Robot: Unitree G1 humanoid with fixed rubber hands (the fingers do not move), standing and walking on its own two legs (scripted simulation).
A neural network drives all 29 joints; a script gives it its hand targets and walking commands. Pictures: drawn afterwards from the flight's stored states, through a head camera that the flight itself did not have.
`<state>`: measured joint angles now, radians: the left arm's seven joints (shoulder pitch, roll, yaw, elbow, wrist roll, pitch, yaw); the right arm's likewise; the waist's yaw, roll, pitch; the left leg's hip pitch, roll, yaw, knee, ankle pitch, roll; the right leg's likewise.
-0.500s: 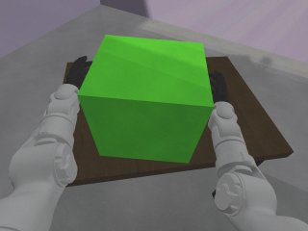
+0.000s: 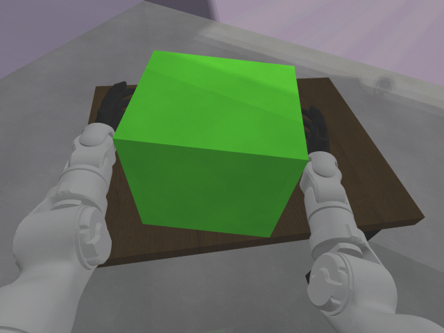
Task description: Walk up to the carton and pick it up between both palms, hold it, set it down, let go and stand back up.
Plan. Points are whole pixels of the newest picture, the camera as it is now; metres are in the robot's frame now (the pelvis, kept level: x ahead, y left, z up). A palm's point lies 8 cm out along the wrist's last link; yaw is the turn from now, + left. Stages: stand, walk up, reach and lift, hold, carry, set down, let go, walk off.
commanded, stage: set down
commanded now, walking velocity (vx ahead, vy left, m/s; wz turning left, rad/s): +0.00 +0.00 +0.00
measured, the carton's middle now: (214, 148) +0.47 -0.04 +0.04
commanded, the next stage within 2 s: none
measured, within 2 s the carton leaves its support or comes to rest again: neither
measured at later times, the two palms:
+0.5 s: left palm (108, 125) +0.47 +0.16 +0.12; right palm (316, 149) +0.39 -0.21 +0.11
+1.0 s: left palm (113, 134) +0.48 +0.16 +0.09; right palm (311, 156) +0.40 -0.22 +0.08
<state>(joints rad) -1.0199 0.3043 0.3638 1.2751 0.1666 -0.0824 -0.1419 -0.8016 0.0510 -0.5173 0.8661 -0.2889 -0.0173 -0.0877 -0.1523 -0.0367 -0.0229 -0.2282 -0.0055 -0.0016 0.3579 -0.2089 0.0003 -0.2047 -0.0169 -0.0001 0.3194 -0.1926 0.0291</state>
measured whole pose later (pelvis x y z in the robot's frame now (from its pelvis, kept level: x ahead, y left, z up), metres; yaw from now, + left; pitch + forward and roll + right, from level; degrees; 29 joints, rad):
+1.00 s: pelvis +0.00 +0.00 +0.00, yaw +0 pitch +12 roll -1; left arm -1.06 0.36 0.00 1.45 -0.20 -0.20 -0.08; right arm -0.88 -0.08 -0.29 1.13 0.05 -0.10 -0.14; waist -0.16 -0.01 -0.10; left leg -0.40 0.00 0.00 0.42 -0.22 0.00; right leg -0.37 -0.01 0.00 0.36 -0.19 0.03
